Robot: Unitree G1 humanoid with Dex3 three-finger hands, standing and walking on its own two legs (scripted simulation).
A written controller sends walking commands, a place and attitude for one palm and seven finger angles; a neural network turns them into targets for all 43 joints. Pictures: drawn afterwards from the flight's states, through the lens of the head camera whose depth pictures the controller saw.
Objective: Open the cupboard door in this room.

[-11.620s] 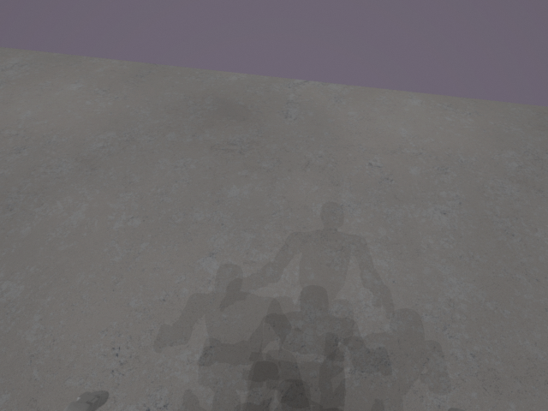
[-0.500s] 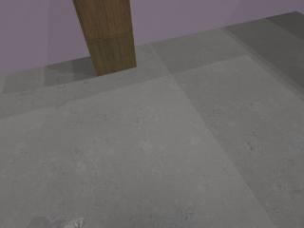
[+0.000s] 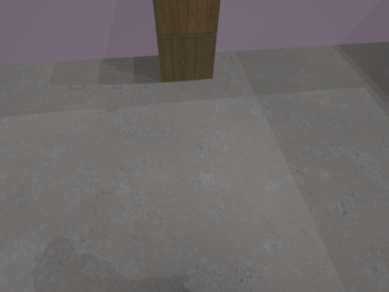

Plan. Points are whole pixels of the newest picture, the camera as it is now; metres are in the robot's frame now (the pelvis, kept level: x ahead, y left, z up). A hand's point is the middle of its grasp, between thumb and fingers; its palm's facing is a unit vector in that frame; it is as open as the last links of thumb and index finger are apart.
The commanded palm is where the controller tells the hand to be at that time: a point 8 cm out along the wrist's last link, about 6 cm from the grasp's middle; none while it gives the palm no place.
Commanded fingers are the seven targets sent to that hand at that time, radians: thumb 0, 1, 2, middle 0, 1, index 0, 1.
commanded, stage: turn or walk to find it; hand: left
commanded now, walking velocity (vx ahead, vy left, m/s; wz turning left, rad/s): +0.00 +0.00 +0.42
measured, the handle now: out of the picture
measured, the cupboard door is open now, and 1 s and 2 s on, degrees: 0 0 0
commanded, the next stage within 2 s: none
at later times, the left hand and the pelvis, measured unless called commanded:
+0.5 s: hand out of the picture -0.01 +0.18 -0.16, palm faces +0.17 -0.96 -0.23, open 7.4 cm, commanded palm none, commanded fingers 0.00 0.90 0.90 -0.20 -0.30 -0.20 -0.30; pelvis -0.04 -0.01 +0.00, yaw +10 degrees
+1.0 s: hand out of the picture -0.03 +0.22 -0.15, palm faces +0.34 -0.90 -0.27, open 7.4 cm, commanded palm none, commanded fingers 0.00 0.90 0.90 -0.20 -0.30 -0.20 -0.30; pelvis -0.06 -0.01 +0.00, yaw +22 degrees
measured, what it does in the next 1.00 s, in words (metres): steps on the spot, turning left: right foot, then left foot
